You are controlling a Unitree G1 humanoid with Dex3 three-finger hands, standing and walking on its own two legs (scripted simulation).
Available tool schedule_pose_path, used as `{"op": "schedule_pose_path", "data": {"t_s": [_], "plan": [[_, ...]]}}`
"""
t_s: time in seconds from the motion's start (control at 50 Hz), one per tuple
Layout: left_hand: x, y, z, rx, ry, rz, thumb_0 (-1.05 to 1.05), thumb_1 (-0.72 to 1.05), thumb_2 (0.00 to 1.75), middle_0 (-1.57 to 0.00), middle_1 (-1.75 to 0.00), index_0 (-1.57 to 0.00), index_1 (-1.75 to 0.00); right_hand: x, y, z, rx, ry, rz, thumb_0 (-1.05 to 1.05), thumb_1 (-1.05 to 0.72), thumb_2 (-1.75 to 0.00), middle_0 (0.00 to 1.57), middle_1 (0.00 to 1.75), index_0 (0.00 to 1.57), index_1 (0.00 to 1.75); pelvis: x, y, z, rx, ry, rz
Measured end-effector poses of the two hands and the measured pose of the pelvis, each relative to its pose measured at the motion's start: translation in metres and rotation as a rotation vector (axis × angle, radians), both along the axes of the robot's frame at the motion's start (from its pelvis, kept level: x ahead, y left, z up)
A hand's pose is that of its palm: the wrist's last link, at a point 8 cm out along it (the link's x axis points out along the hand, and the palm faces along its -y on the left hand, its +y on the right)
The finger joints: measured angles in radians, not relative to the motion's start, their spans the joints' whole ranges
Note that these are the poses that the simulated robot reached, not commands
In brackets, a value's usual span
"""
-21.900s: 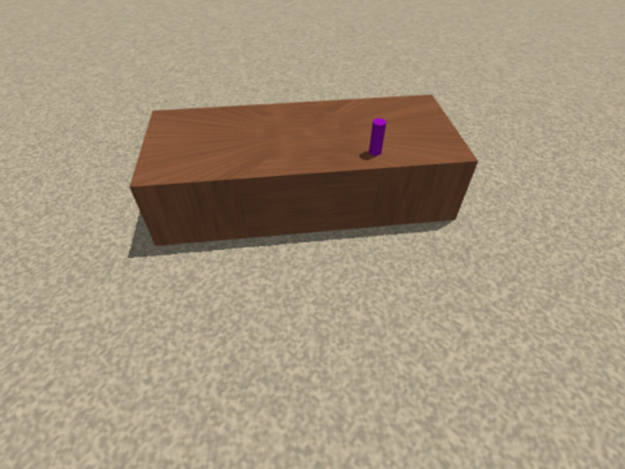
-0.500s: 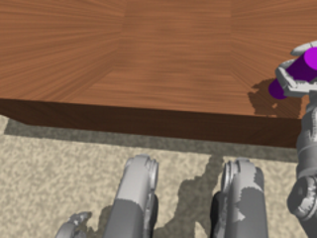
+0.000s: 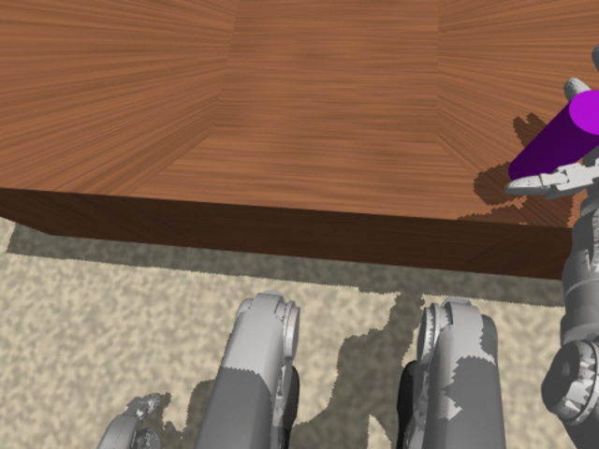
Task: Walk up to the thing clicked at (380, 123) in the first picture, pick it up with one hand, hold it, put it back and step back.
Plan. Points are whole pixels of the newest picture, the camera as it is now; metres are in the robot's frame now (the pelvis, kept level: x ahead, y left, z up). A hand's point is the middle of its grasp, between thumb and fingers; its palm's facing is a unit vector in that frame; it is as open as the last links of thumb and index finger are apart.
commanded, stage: withdraw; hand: right
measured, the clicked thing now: (557, 147) +0.49 -0.26 -0.01
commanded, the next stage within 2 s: rise in 0.32 s
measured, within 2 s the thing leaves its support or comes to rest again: neither
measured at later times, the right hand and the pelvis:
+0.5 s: hand out of the picture +0.49 -0.34 +0.10, palm faces +0.25 +0.96 -0.11, open 17.4 cm; pelvis +0.01 -0.01 +0.07, yaw -1 degrees
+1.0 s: hand out of the picture +0.37 -0.36 +0.19, palm faces +0.37 +0.85 -0.38, open 17.0 cm; pelvis +0.05 -0.03 +0.26, yaw -5 degrees
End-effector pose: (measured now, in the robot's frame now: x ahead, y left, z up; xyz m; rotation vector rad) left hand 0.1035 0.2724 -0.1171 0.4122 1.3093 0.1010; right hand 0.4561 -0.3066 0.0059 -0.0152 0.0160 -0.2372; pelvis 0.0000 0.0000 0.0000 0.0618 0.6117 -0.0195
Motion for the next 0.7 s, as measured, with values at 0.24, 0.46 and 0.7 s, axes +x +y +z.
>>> {"op": "schedule_pose_path", "data": {"t_s": [0.24,0.46,0.7], "plan": [[0.008,-0.001,0.017,0.005,-0.027,0.029,0.0,0.92,0.88,-0.2,-0.29,-0.19,-0.29,0.0,-0.038,0.046,-0.034,-0.024,-0.052,-0.01,0.53,-0.07,0.11,0.1,0.11,0.1,0.001,0.0,0.017,0.001,-0.013,0.0],[0.005,0.004,0.074,0.037,-0.035,0.038,0.0,0.92,0.87,-0.2,-0.3,-0.2,-0.29,-0.003,-0.077,0.108,-0.02,0.005,-0.039,-0.01,0.56,-0.05,0.06,0.06,0.06,0.06,0.007,-0.005,0.064,0.014,-0.01,-0.02],[0.015,-0.017,0.164,-0.002,-0.05,0.095,0.01,0.91,0.89,-0.2,-0.3,-0.2,-0.3,-0.039,-0.096,0.143,-0.215,0.408,-0.151,-0.01,0.45,-0.09,0.06,0.06,0.07,0.06,0.019,-0.013,0.15,0.017,-0.084,-0.035]]}}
